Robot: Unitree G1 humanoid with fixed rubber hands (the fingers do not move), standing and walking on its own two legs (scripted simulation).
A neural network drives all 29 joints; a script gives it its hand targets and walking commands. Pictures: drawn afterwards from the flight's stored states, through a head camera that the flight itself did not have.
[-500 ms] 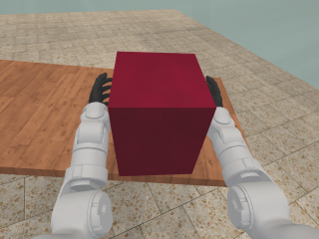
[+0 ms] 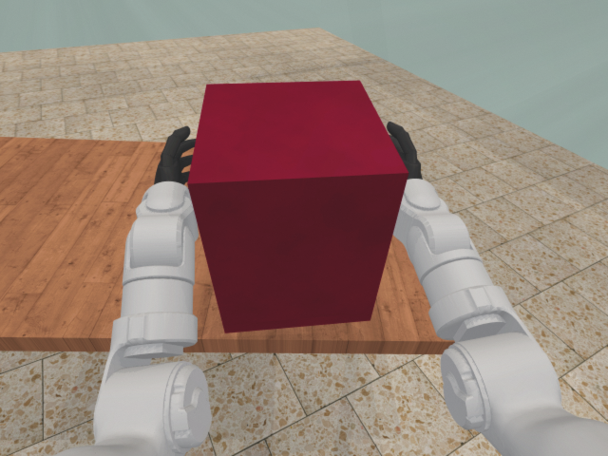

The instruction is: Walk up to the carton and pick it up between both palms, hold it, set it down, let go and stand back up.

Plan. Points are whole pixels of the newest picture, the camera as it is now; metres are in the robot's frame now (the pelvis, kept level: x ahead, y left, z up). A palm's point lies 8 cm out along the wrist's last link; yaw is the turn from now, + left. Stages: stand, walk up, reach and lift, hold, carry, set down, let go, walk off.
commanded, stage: reach and lift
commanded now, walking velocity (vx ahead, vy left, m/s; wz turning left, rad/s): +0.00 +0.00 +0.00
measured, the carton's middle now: (292, 207) +0.39 -0.01 +0.17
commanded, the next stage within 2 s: hold in 0.98 s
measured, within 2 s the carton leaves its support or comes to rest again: neither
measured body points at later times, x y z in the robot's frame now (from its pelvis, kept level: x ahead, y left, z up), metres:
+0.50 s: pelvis +0.01 +0.00 +0.00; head -0.04 +0.03 +0.45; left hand +0.41 +0.14 +0.22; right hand +0.40 -0.15 +0.24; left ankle +0.01 +0.12 -0.75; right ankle +0.03 -0.11 -0.75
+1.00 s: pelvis +0.01 +0.00 +0.00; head -0.05 +0.02 +0.45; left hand +0.41 +0.14 +0.24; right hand +0.40 -0.15 +0.25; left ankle +0.01 +0.12 -0.75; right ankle +0.03 -0.11 -0.75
